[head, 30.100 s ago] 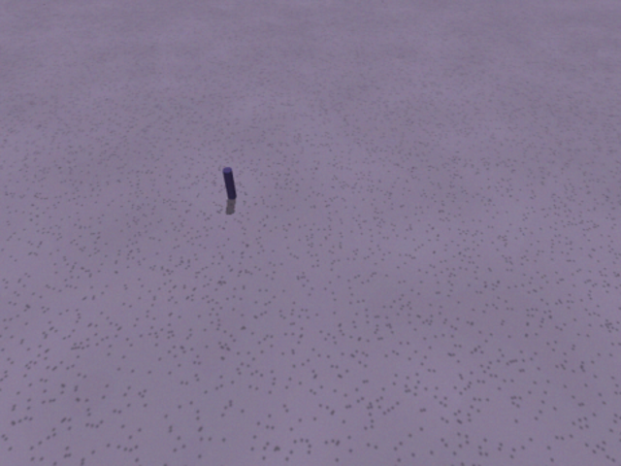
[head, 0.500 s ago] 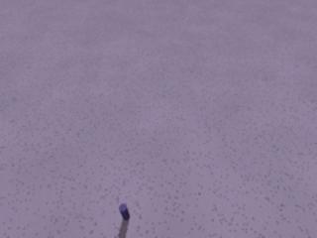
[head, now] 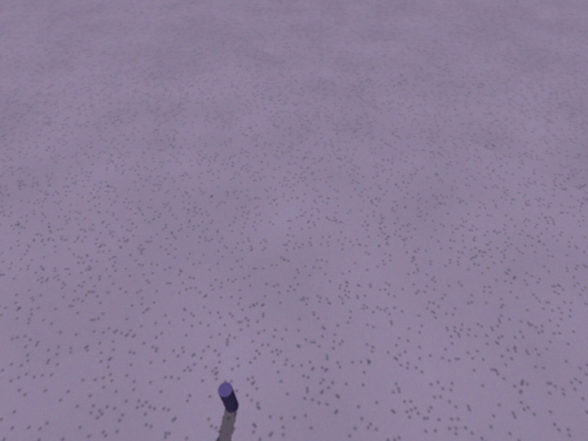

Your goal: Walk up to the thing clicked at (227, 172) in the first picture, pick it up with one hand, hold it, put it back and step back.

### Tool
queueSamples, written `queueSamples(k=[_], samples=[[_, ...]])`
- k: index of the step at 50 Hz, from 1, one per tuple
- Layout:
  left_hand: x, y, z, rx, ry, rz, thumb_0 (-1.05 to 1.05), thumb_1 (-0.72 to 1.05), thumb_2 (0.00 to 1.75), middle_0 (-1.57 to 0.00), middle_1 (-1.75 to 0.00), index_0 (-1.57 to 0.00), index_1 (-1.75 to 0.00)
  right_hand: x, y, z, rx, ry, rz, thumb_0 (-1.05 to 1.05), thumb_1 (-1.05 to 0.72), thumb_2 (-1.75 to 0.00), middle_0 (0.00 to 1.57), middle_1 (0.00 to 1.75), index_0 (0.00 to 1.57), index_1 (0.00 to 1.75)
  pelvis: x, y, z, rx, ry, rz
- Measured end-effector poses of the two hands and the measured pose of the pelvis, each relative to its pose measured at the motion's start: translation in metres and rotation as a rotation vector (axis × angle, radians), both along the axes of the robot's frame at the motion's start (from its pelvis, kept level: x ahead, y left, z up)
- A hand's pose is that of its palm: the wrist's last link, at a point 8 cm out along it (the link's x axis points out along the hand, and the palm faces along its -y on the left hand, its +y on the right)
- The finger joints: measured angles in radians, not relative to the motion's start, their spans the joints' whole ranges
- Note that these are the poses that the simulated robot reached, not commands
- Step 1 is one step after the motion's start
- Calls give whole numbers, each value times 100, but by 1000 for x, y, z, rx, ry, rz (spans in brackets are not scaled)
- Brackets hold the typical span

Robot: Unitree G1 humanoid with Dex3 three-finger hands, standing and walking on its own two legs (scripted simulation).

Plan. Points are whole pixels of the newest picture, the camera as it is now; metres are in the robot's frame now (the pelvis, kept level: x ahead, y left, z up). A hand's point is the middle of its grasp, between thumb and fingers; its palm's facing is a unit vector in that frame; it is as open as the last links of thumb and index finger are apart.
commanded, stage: stand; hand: left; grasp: from the side
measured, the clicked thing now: (228, 398) +0.40 +0.19 -0.70
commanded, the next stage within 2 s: step back in 0.52 s
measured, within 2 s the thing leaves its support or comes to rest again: neither
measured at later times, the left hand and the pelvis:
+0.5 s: hand out of the picture +0.08 +0.25 -0.16, palm faces -0.01 -0.94 -0.34, open 7.4 cm; pelvis +0.01 +0.00 +0.00, yaw +0 degrees
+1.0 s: hand out of the picture +0.08 +0.30 -0.18, palm faces -0.01 -0.93 -0.37, open 7.4 cm; pelvis -0.06 +0.04 -0.02, yaw +0 degrees
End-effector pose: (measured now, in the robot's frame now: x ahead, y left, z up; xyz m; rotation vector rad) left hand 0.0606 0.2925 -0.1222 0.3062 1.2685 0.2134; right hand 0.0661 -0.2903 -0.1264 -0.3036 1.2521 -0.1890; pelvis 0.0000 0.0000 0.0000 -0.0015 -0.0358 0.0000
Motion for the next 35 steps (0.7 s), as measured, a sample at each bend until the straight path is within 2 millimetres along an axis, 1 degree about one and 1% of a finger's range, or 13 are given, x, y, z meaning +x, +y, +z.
queueSamples(k=[13,26,28,31,35], samples=[[9,0,0,0,2,-1,0,90,89,-21,-30,-21,-30,9,-2,1,-5,2,0,1,-91,-90,20,30,20,30,8,0,0,1,7,-1],[19,1,2,0,-22,-7,0,90,89,-21,-30,-21,-30,16,-2,2,-6,-12,3,1,-91,-90,20,30,20,30,11,0,0,0,6,1],[19,3,1,-1,-31,9,0,90,89,-21,-30,-21,-30,16,-3,1,-3,-14,-3,1,-91,-90,20,30,20,30,8,0,-1,-1,11,2],[18,9,0,14,-39,17,0,90,89,-21,-30,-21,-30,16,-7,-1,-9,-18,-7,1,-91,-90,20,30,20,30,-2,1,-5,-6,12,5],[13,21,-4,33,-42,12,0,90,89,-21,-30,-21,-30,10,-10,-4,-29,-16,-4,1,-91,-90,20,30,20,30,-17,7,-12,-13,15,12]])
